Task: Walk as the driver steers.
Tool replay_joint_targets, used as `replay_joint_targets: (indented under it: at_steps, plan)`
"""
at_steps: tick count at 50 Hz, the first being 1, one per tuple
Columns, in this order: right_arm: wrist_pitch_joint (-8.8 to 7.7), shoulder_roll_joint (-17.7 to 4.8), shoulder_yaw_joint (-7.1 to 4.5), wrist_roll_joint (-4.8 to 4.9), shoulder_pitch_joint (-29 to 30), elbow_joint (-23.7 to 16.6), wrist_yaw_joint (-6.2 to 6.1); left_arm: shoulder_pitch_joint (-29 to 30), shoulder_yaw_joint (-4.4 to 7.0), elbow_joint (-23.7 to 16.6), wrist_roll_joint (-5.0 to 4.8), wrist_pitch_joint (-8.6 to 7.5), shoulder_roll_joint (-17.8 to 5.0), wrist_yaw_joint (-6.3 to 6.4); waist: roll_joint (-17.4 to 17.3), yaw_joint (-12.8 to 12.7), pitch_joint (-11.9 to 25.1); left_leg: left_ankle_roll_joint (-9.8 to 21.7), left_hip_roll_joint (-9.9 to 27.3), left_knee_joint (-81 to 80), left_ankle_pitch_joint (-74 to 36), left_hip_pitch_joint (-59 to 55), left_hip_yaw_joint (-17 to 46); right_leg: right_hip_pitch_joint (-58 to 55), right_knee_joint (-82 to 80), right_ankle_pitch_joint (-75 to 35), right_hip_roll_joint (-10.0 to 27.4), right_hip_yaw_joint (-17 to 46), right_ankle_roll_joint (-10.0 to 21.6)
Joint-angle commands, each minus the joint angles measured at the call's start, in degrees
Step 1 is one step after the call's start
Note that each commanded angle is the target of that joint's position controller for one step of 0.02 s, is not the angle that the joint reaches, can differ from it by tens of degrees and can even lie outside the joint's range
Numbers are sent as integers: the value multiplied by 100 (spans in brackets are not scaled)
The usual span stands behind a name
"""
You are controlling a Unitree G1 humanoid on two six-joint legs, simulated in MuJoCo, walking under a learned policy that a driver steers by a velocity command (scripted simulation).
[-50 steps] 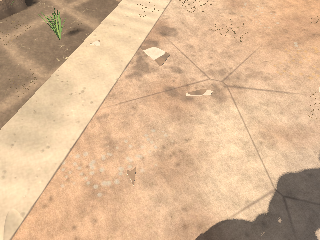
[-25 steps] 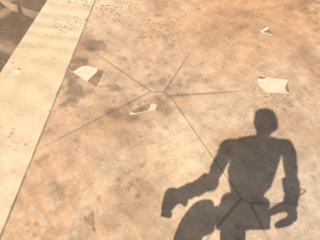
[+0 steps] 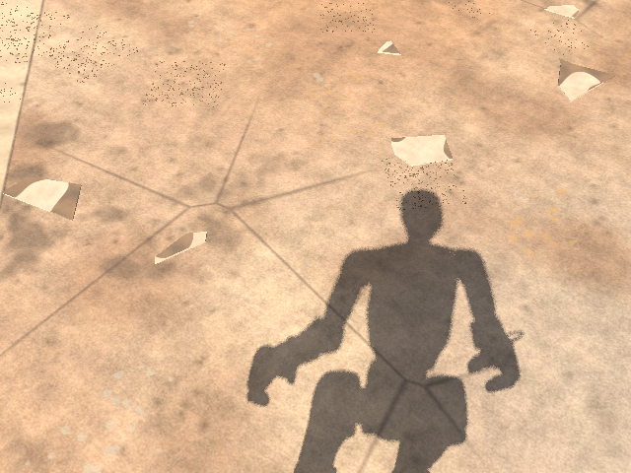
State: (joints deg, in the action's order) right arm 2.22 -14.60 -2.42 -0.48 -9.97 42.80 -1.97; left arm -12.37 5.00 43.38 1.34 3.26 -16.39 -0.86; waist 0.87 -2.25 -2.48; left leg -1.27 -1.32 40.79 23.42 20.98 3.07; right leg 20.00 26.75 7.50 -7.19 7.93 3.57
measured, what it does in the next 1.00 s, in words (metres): walks ahead: left foot, then right foot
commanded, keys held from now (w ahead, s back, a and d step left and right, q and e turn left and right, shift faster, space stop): e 0.08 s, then no key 0.30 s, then w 0.62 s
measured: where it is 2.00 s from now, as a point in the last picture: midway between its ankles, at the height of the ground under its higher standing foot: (366, 385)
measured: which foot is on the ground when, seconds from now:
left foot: up 0.00-0.02, down 0.04-0.42, up 0.44-0.78, down 0.80-1.00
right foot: down 0.00-0.04, up 0.06-0.40, down 0.42-0.82, up 0.84-1.00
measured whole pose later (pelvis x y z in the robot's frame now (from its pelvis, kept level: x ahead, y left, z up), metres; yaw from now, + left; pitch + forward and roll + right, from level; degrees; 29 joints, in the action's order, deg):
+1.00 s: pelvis +0.15 +0.04 +0.01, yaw -9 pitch +0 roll +0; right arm -3.9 -13.3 -2.2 -1.1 -20.0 49.8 1.0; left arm -15.1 2.4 51.9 2.1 -2.4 -16.1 -2.2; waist 2.6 0.1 -1.1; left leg 4.3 -2.7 18.7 11.5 7.3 -3.8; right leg 26.0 59.4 14.1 2.4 0.1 4.4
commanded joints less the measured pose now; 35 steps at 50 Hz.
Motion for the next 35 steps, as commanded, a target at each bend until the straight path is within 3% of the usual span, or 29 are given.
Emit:
replay_joint_targets:
  at_steps: [1, 2, 3, 4, 5, 6, 7, 9, 13, 17, 19, 20, 21, 22, 23, 24, 26, 27, 30, 35]
  plan:
    - [-161, -440, -104, 39, -669, -260, -74, 291, 220, -387, -62, -27, -863, -5, 664, 367, 604, 195, -239, -1395, -408, -909, -148, -248, -661, 3, 1280, 1928, 558]
    - [-207, -614, -147, -4, -858, -227, -122, 315, 182, -421, -122, -39, -729, 24, 397, 448, 570, 302, 111, -2219, -560, -1429, 147, 154, -401, 606, 988, 1756, 233]
    - [-218, -1124, -236, -103, -802, -327, -169, 10, 84, -462, -145, -64, -302, 50, -760, 237, 616, 612, 1548, -2894, 87, -1817, 1489, 730, 758, 1838, 367, 950, -122]
    - [-181, -1518, -325, -156, -212, -504, -123, 135, 145, -514, -70, -81, -492, 96, -1601, 210, 153, 1240, 2438, -3187, -424, -1035, 2594, 1432, 1924, 2425, -391, -276, -281]
    - [-189, -1136, -245, -176, -193, -534, -87, 165, 227, -438, 99, -85, -829, 88, -880, 169, 110, 1439, 2323, -2912, -1356, -721, 2209, 1077, 2904, 2284, 59, -20, -314]
    - [-212, -802, -144, -115, 66, -555, -60, -39, 246, -303, 69, -70, -775, 42, -621, -41, 160, 1346, 1929, -2700, -2010, -643, 1595, 884, 3334, 1995, 33, 6, -316]
    - [-218, -694, -111, -101, 250, -595, -32, -266, 230, -190, 37, -32, -710, 6, -623, -157, 203, 1207, 1586, -2548, -2534, -736, 1053, 819, 3685, 1753, 24, -46, -372]
    - [-245, -665, -105, -84, 182, -598, -37, -372, 182, -121, 5, 17, -605, -58, -899, -67, 344, 1188, 1309, -2316, -3331, -1184, 563, 955, 3905, 1639, 18, -165, -504]
    - [-262, -735, -141, -69, -421, -361, -19, 136, 38, -248, -55, 67, -387, -40, -951, 332, 419, 1322, 1416, -2062, -3857, -1958, 501, 971, 2850, 1793, 132, -228, -674]
    - [-218, -905, -185, -106, -451, -216, 80, 257, -107, -230, -126, 83, -274, 18, -1252, 446, 498, 1320, 1396, -1861, -4010, -1719, 418, -130, 1241, 2095, 269, -743, -541]
    - [-158, -967, -206, -68, -435, -111, 118, 57, -148, -121, -149, 36, -245, 60, -1213, 295, 480, 1223, 1329, -1626, -4205, -1585, 395, -668, 108, 1378, 285, -922, -410]
    - [-145, -896, -179, -39, -422, -73, 135, -164, -203, -10, -107, -22, -165, 86, -1009, 150, 590, 1001, 1259, -1583, -3448, -1295, 324, -1332, -945, 519, 339, -934, -314]
    - [-168, -703, -128, -63, -528, -49, 150, -202, -222, 45, -7, -104, -280, 115, -683, 180, 700, 682, 1149, -1568, -2234, -647, 301, -2158, -1231, 234, 678, -416, -189]
    - [-182, -324, -37, -116, -574, -176, 205, -537, -190, 81, 104, -194, -647, 146, 479, 154, 901, 430, 664, -639, -385, 263, -180, -2917, -1441, 974, 1924, 1083, 83]
    - [-151, -437, -33, -96, -194, -337, 171, -691, 49, 287, 25, -154, -1346, 144, 1630, -63, 198, 379, 41, -307, 729, 855, -683, -1938, -1589, 1769, 2499, 1875, 839]
    - [-115, -863, -152, -155, 250, -376, 180, -704, -6, 262, 74, -196, -1026, 108, 990, -272, -330, 366, 222, 537, 746, 1254, -391, -1763, -1934, 2689, 2522, 2103, 1085]
    - [-154, -849, -211, -80, 79, -251, 303, -394, -125, 269, 34, -267, -697, 119, 785, 9, -607, 343, 321, 919, 182, 1543, -265, -1672, -2231, 2952, 2168, 1699, 939]
    - [-196, -817, -226, -125, 25, -218, 363, -398, -143, 308, -18, -331, -640, 150, 797, 57, -583, 305, 374, 944, -75, 1541, -295, -1747, -2270, 2602, 2052, 1465, 886]
    - [-301, -591, -186, -170, -17, -78, 446, -513, -133, 434, -47, -526, -599, 136, 612, 74, -279, 185, 351, 844, -569, 1347, -464, -1889, -2135, 1589, 1777, 844, 864]
    - [-328, -479, -136, -120, 492, -228, 454, -788, -67, 634, -29, -650, -730, 97, 678, -89, -383, 163, 378, -262, -725, 782, -574, -1473, -2006, 1446, 1897, 664, 922]
Next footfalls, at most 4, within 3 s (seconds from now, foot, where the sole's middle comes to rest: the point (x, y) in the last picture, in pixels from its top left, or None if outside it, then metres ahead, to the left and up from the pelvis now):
0.04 left None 0.05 0.12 -0.77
0.42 right None -0.01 -0.09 -0.77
0.80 left None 0.19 0.11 -0.77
1.34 right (398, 462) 0.49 -0.12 -0.77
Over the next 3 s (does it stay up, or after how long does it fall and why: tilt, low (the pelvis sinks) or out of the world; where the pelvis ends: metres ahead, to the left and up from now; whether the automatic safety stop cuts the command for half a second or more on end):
stays up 1.17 0.17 0.00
